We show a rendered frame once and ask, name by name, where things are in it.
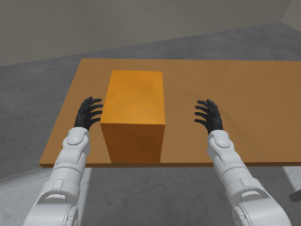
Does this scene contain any table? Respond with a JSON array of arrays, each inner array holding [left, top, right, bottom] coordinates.
[[39, 58, 301, 202]]

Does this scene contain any robot right hand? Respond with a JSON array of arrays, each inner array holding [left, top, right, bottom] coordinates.
[[194, 99, 224, 135]]

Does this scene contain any left robot forearm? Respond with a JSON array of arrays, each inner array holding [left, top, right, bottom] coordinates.
[[23, 127, 90, 226]]

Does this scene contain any carton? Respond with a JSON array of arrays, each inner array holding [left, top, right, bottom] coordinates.
[[100, 70, 166, 163]]

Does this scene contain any right robot forearm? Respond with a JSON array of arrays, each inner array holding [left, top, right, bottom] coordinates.
[[207, 130, 292, 226]]

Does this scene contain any robot left hand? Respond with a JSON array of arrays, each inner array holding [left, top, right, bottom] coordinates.
[[73, 96, 103, 131]]

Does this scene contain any right robot upper arm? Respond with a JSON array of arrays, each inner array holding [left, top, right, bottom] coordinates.
[[231, 198, 290, 226]]

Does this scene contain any left robot upper arm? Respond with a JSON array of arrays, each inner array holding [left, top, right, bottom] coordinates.
[[25, 203, 79, 226]]

